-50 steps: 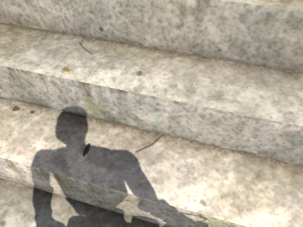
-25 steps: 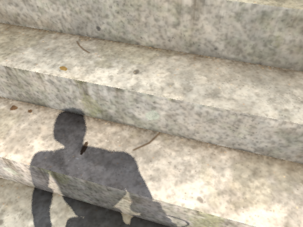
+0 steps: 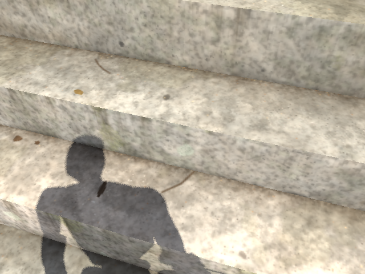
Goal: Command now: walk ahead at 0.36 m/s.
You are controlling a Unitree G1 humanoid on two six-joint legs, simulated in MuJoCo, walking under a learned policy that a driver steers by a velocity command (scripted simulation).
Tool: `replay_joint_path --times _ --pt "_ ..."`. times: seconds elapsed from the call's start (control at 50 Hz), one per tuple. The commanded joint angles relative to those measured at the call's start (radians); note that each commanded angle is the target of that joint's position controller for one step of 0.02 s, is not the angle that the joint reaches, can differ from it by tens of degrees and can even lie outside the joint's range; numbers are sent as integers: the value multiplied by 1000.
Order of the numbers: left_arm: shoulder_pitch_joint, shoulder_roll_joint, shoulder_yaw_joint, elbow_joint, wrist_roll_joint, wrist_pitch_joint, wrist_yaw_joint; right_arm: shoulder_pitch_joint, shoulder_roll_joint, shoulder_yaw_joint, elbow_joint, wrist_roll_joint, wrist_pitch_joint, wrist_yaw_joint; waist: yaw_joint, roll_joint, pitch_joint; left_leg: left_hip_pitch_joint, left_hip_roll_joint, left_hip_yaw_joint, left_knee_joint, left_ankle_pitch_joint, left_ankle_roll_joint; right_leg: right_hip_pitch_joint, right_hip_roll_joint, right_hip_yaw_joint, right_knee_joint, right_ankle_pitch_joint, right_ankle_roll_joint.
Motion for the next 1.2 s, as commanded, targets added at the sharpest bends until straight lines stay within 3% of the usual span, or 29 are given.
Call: replay_joint_path --times 0.02,0.14,0.16,0.2,0.54,0.56,0.66,1.2 --pt "-3 93 17 -48 1 -21 3 -26 -82 -18 -55 3 -21 -2 3 -4 35 -75 122 -104 -71 90 38 62 -177 165 -52 121 -16" --pt "-35 96 21 -76 1 -32 1 -66 -88 -24 -81 10 -31 -4 0 -9 -13 -20 133 -105 -63 208 31 112 -190 157 -35 319 -9" --pt "-63 94 21 -88 8 -34 1 -93 -88 -25 -91 3 -31 -5 -2 -6 14 -27 133 -107 -49 239 35 101 -192 157 -19 357 -14" --pt "-68 92 21 -94 5 -37 0 -101 -85 -24 -98 4 -31 -5 -1 -9 -26 -3 138 -107 -44 262 34 116 -196 155 -15 384 -14" --pt "-192 109 16 -143 9 -33 -10 -231 -95 -17 -148 -3 -36 7 1 -6 -64 25 150 -118 -79 275 21 122 -209 158 -32 331 1" --pt "-177 114 16 -137 3 -32 -9 -219 -99 -17 -145 2 -36 8 2 -6 -94 37 152 -117 -97 251 16 136 -209 158 -49 300 6" --pt "-201 123 15 -138 8 -31 -14 -239 -105 -16 -149 -2 -38 13 2 -6 -56 24 152 -119 -115 227 15 116 -209 161 -64 265 9" --pt "-207 158 -4 -124 6 -37 -20 -254 -137 -4 -148 -7 -42 27 2 -5 -51 16 149 -122 -128 170 10 91 -209 166 -71 197 12"
Velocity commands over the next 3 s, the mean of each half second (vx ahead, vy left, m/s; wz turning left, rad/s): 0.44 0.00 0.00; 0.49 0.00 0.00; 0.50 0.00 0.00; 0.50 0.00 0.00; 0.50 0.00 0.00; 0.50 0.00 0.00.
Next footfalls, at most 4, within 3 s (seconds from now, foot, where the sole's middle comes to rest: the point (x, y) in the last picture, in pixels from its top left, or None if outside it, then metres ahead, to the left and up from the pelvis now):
none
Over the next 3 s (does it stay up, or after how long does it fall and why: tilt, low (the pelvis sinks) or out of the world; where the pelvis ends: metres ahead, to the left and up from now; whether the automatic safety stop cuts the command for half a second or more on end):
stays up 0.00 0.01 0.00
